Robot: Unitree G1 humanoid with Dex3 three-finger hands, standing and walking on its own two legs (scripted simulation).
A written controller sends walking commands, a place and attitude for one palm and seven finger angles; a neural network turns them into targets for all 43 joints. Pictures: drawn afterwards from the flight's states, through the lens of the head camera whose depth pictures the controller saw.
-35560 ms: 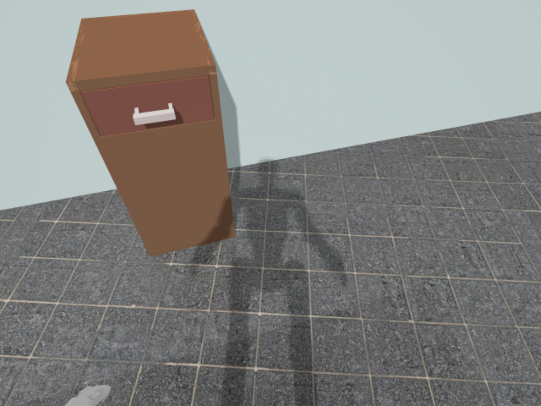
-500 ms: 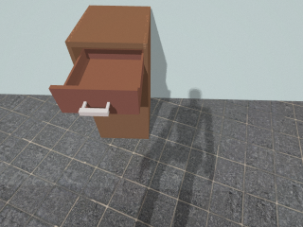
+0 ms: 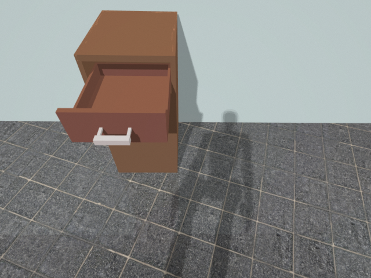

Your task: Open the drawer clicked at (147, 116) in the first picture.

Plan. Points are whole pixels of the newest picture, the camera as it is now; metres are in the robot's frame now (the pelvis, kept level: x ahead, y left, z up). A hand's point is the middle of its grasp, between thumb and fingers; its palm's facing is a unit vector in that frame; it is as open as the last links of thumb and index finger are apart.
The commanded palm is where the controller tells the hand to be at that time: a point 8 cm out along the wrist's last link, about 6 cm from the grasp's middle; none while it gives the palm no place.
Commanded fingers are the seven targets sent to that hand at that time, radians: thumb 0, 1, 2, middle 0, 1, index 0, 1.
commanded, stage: look to check the result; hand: left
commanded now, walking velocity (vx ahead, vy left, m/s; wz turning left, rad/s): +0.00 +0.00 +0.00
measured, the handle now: (113, 135) +0.53 +0.26 -0.06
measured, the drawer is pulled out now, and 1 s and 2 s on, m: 0.29 0.29 0.29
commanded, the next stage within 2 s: stand and wait in 0.56 s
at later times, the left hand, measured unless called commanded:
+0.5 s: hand out of the picture +0.01 +0.16 -0.18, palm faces +0.03 -0.98 -0.20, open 7.4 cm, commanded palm none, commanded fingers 0.00 0.90 0.90 -0.20 -0.30 -0.20 -0.30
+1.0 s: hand out of the picture +0.04 +0.16 -0.17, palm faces +0.03 -0.97 -0.23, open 7.4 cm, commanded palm none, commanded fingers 0.00 0.90 0.90 -0.20 -0.30 -0.20 -0.30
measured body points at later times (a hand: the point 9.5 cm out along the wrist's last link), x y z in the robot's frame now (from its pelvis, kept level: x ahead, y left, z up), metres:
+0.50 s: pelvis +0.01 -0.01 +0.00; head +0.02 -0.01 +0.45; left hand +0.01 +0.22 -0.16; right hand -0.01 -0.21 -0.16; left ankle +0.00 +0.12 -0.74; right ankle +0.03 -0.10 -0.74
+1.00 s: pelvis +0.02 -0.03 +0.00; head +0.04 -0.03 +0.45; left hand +0.04 +0.21 -0.15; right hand +0.01 -0.25 -0.16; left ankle +0.00 +0.12 -0.74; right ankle +0.03 -0.10 -0.74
